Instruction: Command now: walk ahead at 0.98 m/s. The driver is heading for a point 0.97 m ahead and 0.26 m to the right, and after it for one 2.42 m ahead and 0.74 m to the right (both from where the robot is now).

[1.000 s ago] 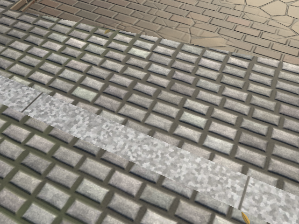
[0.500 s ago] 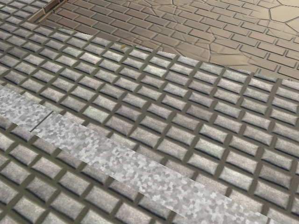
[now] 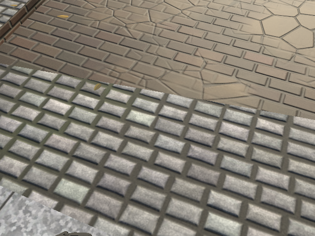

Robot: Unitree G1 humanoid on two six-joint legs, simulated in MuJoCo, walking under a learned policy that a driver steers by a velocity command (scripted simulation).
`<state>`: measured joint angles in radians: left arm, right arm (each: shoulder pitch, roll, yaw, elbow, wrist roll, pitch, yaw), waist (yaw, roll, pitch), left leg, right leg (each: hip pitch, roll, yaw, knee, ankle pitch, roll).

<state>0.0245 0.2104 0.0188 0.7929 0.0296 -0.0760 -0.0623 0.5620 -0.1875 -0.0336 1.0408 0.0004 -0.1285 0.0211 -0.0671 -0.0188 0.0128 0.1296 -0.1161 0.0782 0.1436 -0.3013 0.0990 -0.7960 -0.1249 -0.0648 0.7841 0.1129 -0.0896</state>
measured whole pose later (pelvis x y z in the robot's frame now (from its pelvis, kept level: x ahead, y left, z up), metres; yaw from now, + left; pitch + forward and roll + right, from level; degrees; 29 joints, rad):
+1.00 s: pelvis +0.92 -0.10 -0.03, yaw -35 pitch +0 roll +2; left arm -0.05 0.29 0.03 0.62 0.04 -0.03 -0.09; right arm 0.52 -0.25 -0.03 0.95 -0.01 -0.09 -0.02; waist -0.06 -0.04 0.06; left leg 0.22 0.04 0.35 0.41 -0.47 -0.07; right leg -0.67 0.02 -0.16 0.70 0.01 -0.18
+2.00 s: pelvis +1.36 -0.26 -0.11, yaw -12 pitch +3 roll -1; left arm 0.15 0.25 0.02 0.68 0.00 0.00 0.09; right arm 0.12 -0.28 -0.03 0.75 -0.02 0.03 0.00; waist 0.02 0.01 0.04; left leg -0.42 -0.04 -0.03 0.50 -0.13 0.07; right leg -0.85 -0.04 0.05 1.58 -0.41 0.10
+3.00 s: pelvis +1.44 -0.33 -0.11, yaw -9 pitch -1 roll +0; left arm 0.21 0.17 0.07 0.96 -0.01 0.00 0.03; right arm 0.24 -0.17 -0.06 1.03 0.00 0.01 -0.05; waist -0.01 0.00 0.03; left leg -0.17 0.02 -0.03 0.54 -0.35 -0.03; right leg -0.24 0.00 -0.01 0.57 -0.31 -0.01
